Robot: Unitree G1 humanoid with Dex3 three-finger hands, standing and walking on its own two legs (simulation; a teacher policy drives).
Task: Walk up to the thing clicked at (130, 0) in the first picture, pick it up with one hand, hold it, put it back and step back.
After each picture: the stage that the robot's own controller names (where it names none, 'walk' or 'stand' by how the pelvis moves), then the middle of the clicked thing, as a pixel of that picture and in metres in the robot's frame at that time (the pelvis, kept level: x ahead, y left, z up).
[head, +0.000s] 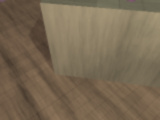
stand; out of the picture +1.00 -0.34 +0.05
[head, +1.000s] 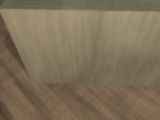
walk; out of the picture +0.95 -0.07 +0.07
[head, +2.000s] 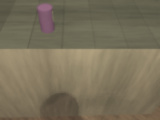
walk; (46, 18) +0.65 +0.20 +0.06
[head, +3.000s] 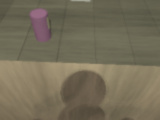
stand; (41, 25) +0.56 +0.17 +0.09
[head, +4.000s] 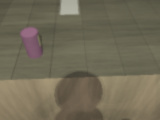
walk; (32, 43) +0.52 +0.21 +0.05
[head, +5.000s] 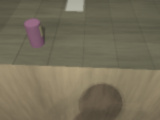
stand; (35, 33) +0.60 +0.22 +0.05
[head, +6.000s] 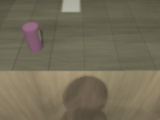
stand; (33, 37) +0.57 +0.21 +0.05
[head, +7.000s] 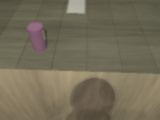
stand; (37, 37) +0.58 +0.20 +0.04
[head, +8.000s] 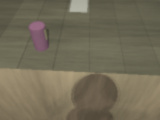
stand; (39, 36) +0.57 +0.19 +0.04
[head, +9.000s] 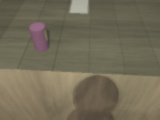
stand; (39, 37) +0.57 +0.19 +0.04
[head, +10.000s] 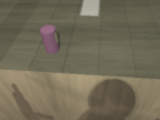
rise first; (50, 40) +0.57 +0.18 +0.05
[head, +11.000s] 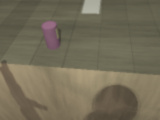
go down; (51, 35) +0.60 +0.17 +0.05
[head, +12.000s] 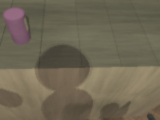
go down; (18, 27) +0.55 +0.17 +0.07
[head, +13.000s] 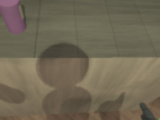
close in; (13, 15) +0.58 +0.18 +0.08
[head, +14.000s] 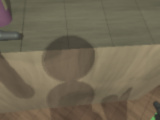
close; out of the picture +0.58 +0.19 +0.11
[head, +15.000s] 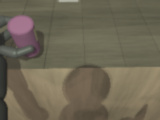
lift; (25, 37) +0.43 +0.15 +0.16
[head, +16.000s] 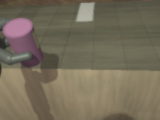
lift; (25, 44) +0.32 +0.15 +0.26
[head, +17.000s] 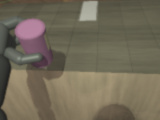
hold; (36, 45) +0.32 +0.12 +0.25
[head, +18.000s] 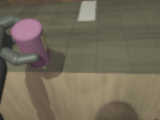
hold; (33, 45) +0.32 +0.13 +0.26
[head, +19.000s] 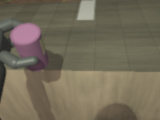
hold; (32, 49) +0.32 +0.13 +0.25
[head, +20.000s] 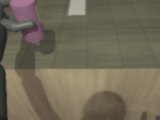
crouch; (29, 20) +0.43 +0.14 +0.25
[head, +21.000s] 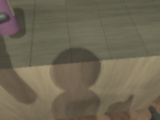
lower; (1, 12) +0.52 +0.17 +0.17
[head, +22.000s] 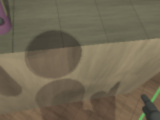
lower; out of the picture +0.54 +0.16 +0.11
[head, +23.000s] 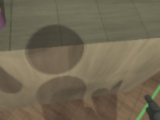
lower; out of the picture +0.54 +0.17 +0.11
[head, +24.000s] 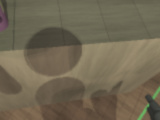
lower; out of the picture +0.54 +0.17 +0.11
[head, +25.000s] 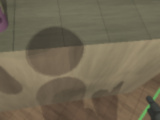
rest; out of the picture +0.54 +0.17 +0.11
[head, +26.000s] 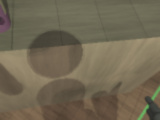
withdraw; out of the picture +0.55 +0.16 +0.11
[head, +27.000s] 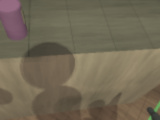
sink last; (13, 20) +0.53 +0.15 +0.10
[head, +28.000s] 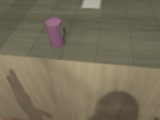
sink last; (55, 33) +0.57 +0.16 +0.08
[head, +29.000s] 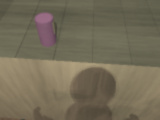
stand; (46, 30) +0.54 +0.14 +0.08
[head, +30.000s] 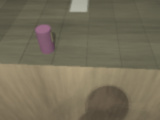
stand; (45, 39) +0.57 +0.17 +0.05
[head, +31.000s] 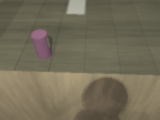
stand; (42, 44) +0.54 +0.18 +0.04
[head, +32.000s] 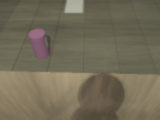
stand; (40, 44) +0.53 +0.18 +0.04
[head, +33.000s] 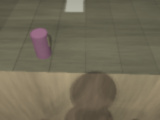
stand; (41, 44) +0.52 +0.17 +0.04
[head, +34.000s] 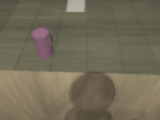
stand; (43, 43) +0.53 +0.17 +0.04
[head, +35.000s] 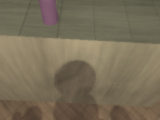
walk; (49, 8) +0.61 +0.12 +0.08
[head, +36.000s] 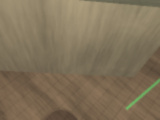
walk; out of the picture +0.88 +0.19 +0.06
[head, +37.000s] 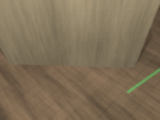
walk; out of the picture +1.20 +0.24 +0.06
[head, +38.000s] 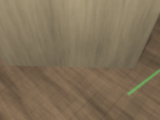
stand; out of the picture +1.14 +0.16 +0.05
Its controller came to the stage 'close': yes
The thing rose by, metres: 0.20
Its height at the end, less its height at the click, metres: +0.00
